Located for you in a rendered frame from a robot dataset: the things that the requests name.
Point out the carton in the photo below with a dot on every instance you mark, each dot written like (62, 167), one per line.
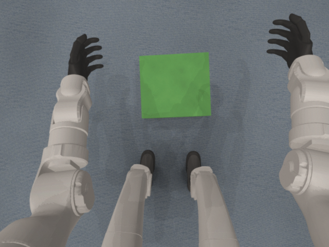
(175, 85)

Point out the left robot upper arm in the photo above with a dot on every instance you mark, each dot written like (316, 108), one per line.
(58, 201)

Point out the left robot forearm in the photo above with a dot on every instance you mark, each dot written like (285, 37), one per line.
(69, 128)

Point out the right robot hand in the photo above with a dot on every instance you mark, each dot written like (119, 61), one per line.
(299, 42)

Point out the left robot hand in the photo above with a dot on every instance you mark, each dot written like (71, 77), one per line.
(78, 62)

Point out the right robot upper arm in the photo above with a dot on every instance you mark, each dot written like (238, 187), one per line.
(305, 173)

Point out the robot right foot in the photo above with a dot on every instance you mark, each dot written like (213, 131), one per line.
(192, 161)

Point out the left robot shin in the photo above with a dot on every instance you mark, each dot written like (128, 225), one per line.
(139, 166)

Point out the right robot forearm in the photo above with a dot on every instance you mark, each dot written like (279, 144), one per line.
(309, 103)

